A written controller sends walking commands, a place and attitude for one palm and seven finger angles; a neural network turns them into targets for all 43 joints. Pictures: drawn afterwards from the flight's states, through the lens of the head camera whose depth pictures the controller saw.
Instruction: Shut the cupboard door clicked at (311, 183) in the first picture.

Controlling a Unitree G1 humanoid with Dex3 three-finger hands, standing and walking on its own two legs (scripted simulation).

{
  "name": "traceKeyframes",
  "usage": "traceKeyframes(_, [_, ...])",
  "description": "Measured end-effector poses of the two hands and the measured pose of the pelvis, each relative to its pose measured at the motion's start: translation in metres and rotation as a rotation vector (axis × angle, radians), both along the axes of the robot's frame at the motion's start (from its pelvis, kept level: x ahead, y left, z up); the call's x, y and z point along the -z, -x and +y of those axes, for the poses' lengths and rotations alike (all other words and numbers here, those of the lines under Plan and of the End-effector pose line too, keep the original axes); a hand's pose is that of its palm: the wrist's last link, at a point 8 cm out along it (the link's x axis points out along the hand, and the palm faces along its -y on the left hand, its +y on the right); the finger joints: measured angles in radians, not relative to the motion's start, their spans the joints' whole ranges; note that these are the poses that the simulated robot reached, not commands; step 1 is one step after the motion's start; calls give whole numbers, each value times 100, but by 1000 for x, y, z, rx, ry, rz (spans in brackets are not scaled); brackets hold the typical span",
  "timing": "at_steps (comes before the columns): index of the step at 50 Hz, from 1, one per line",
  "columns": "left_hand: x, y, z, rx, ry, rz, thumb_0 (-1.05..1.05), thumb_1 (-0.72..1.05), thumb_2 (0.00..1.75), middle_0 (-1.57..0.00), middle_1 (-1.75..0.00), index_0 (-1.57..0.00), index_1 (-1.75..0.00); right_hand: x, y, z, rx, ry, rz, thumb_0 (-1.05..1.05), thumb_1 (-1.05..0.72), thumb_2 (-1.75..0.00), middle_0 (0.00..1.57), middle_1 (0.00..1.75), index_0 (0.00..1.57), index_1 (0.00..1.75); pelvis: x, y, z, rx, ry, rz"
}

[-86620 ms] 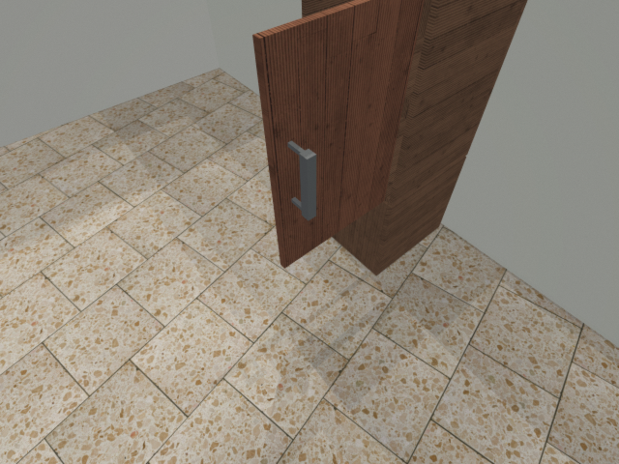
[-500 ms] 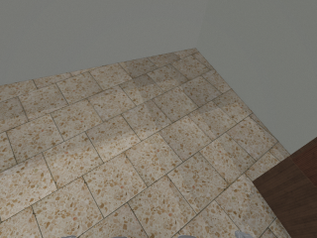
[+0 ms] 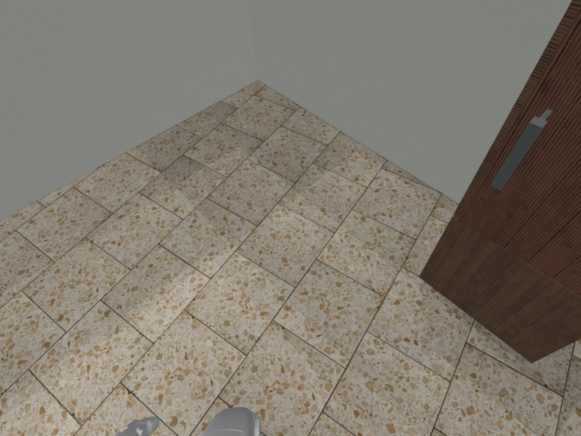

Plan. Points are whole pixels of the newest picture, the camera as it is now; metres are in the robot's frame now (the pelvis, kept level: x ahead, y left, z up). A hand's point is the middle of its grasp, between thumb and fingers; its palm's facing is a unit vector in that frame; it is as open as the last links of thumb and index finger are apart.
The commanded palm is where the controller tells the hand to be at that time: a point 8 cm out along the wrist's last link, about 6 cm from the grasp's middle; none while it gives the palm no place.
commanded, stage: turn to face it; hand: left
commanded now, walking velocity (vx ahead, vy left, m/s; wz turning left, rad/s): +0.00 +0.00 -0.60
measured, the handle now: (521, 150) +0.64 -0.43 -0.04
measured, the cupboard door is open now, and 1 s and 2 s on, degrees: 1 1 1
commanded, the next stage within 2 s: take the last steps up to it in 1.22 s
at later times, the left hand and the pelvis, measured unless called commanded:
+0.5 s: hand (155, 417) +0.16 +0.24 -0.16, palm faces -0.24 -0.95 -0.20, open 7.4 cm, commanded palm none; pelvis +0.02 +0.05 +0.01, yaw -18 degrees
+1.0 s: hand (235, 392) +0.20 +0.11 -0.14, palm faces -0.53 -0.81 -0.26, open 7.4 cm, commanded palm none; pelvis +0.01 +0.00 +0.01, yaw -33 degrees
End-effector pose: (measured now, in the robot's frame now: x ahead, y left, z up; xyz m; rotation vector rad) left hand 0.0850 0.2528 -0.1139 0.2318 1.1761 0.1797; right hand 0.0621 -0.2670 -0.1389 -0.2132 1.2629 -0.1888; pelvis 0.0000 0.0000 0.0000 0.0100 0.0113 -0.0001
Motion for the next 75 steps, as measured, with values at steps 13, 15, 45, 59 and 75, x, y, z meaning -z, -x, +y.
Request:
traceKeyframes(13, [30,-16,16,94,75,83,1,90,89,-20,-29,-20,-30,-24,-28,31,80,45,-142,1,-90,-90,20,30,20,29,4,-15,31,151,23,30])
traceKeyframes(15, [37,-24,25,107,82,93,1,90,89,-20,-29,-20,-30,-27,-25,39,91,60,-156,1,-90,-90,20,30,20,29,6,-17,38,179,18,27])
traceKeyframes(45, [-9,-141,-92,576,-4,-35,1,90,89,-20,-29,-20,-30,5,151,22,573,-38,23,1,-90,-90,20,30,19,29,-3,-12,1,549,-18,-6])
traceKeyframes(59, [17,-132,-81,578,45,87,1,90,89,-20,-29,-20,-30,-17,102,20,597,22,-81,1,-90,-90,20,30,19,29,-3,-38,5,638,-1,16])
traceKeyframes(75, [18,-175,-92,710,26,155,1,91,89,-19,-29,-19,-30,-17,137,69,717,-7,-8,1,-90,-90,20,30,20,30,-8,-55,4,758,31,18])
